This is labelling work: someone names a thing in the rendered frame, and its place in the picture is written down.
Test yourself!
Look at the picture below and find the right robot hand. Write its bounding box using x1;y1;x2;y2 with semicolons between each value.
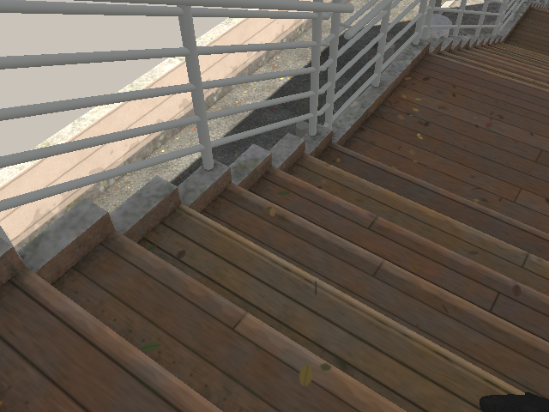
480;392;549;412

